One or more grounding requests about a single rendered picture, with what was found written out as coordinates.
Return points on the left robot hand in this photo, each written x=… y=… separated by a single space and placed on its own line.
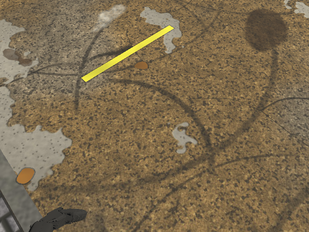
x=58 y=218

